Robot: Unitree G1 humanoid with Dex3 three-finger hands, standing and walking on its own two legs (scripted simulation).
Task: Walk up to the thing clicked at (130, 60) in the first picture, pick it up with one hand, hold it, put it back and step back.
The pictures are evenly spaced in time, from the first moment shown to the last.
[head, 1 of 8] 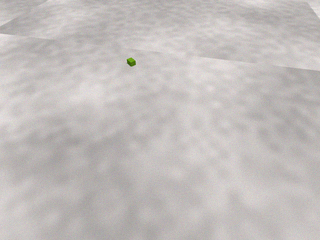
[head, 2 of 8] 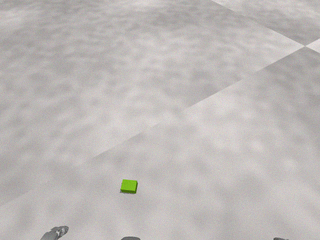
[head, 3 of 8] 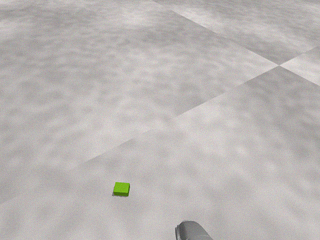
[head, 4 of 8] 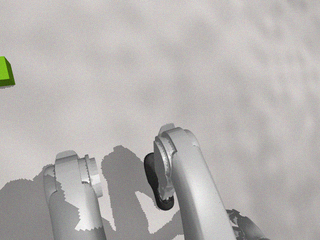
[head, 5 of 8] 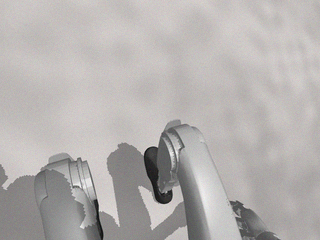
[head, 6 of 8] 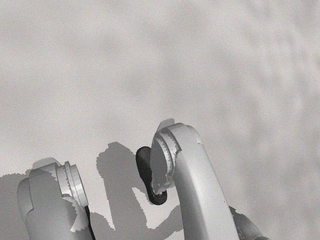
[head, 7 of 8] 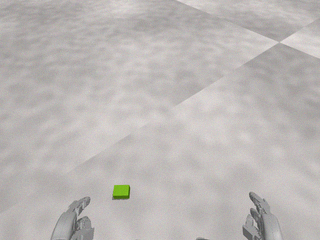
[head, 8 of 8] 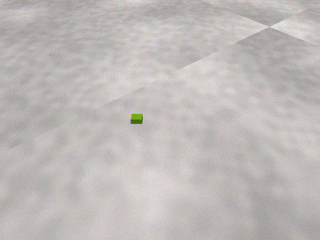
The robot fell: no
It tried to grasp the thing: yes
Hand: left
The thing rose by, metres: 0.68
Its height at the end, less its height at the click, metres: +0.00
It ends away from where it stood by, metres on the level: 0.02
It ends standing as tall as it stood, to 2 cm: yes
